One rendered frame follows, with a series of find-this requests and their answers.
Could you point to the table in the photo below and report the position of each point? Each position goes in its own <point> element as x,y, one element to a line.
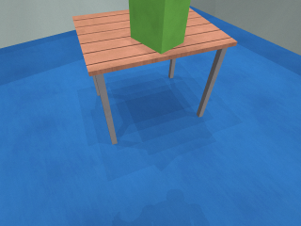
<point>107,46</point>

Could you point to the carton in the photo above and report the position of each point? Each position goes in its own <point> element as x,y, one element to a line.
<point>159,24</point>

